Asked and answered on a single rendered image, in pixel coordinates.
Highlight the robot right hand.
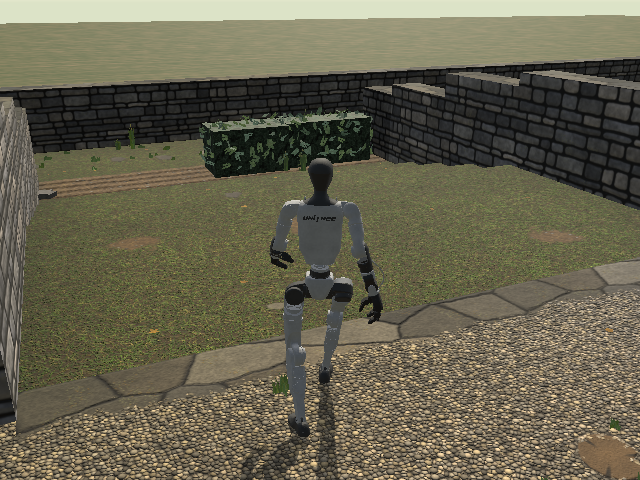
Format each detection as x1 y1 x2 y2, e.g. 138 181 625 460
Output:
359 293 383 324

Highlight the robot left forearm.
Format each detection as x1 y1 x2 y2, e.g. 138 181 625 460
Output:
269 236 282 259

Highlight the right robot upper arm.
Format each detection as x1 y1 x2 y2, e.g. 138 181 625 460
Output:
341 201 367 259

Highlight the left robot upper arm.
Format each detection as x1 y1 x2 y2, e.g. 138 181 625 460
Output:
272 200 300 252

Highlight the right robot shin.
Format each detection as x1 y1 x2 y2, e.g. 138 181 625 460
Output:
322 312 343 371

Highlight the robot left hand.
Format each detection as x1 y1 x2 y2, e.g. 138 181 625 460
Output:
271 251 294 269

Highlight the robot right forearm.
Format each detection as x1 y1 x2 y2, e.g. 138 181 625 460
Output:
357 243 380 296

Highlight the left robot foot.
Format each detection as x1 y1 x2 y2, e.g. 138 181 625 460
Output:
288 413 310 437

